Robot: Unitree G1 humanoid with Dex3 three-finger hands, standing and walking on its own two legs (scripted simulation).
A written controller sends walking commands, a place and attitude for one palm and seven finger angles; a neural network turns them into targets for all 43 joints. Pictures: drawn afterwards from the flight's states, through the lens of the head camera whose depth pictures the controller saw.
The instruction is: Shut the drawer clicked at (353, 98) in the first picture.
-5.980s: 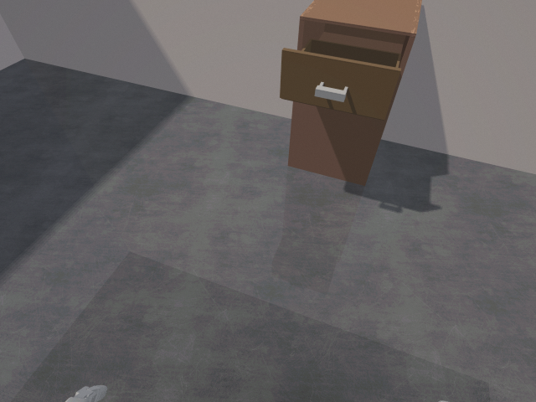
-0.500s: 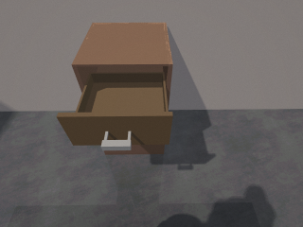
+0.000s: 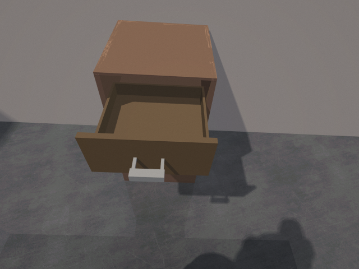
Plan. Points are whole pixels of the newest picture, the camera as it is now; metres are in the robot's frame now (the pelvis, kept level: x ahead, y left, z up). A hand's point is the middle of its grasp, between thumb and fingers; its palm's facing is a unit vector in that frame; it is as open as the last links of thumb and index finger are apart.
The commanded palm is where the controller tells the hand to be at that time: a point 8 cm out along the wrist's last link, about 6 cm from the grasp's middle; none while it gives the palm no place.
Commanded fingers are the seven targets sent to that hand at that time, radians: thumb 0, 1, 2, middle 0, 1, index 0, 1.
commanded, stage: shuffle to correct the standing spot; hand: left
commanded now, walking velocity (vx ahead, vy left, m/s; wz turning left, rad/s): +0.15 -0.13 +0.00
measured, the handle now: (147, 168) +0.40 +0.12 -0.09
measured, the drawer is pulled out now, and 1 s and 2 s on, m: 0.29 0.29 0.29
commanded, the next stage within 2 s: come to a stop and stand still in 0.66 s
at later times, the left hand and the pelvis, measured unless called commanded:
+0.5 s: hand out of the picture -0.03 +0.11 -0.19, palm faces +0.06 -0.99 -0.16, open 7.4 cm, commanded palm none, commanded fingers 0.00 0.90 0.90 -0.20 -0.30 -0.20 -0.30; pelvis +0.06 -0.04 -0.01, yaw +2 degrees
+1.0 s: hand out of the picture +0.13 +0.05 -0.17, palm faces +0.05 -0.97 -0.23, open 7.3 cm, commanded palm none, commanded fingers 0.00 0.90 0.90 -0.20 -0.30 -0.20 -0.30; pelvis +0.12 -0.12 -0.01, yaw +2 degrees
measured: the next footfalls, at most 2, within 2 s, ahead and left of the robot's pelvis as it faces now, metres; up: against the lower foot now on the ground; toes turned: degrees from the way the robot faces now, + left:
right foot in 0.88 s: +0.19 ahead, -0.23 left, +0.00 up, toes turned -4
left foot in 1.22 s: +0.15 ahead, -0.02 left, +0.00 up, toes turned +6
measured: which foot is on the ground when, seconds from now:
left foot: down 0.00-0.88, up 0.90-1.00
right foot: down 0.00-0.54, up 0.56-0.86, down 0.88-1.00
